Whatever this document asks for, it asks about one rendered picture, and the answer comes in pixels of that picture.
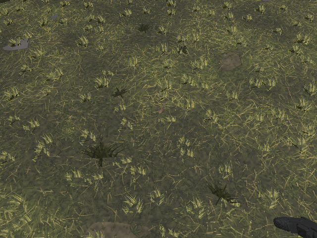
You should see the robot right hand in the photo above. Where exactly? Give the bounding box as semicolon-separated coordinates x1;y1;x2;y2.
273;216;317;238

